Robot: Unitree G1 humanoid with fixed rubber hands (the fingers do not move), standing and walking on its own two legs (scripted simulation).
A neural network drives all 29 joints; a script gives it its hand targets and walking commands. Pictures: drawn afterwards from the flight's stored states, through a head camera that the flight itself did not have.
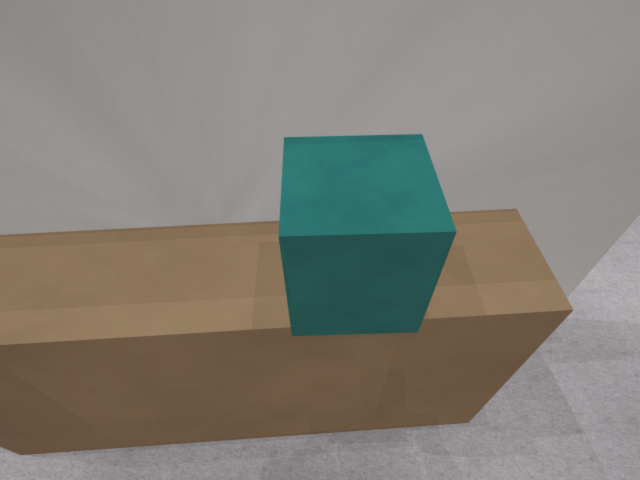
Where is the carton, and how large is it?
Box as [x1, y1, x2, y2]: [279, 134, 456, 335]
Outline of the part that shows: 421,134 284,137 279,220 279,242 292,335 410,332 418,330 456,231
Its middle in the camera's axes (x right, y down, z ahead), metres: +0.05 +0.00 +0.62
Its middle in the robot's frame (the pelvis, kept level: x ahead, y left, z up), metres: +0.47 -0.02 +0.00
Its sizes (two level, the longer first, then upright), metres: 0.210 0.200 0.250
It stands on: a pedestal, 0.65 m high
